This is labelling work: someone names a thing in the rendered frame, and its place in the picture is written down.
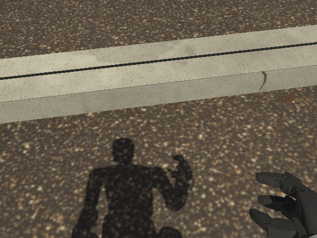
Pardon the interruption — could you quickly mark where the right robot hand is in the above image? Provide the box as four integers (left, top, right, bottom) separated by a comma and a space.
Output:
249, 172, 317, 238

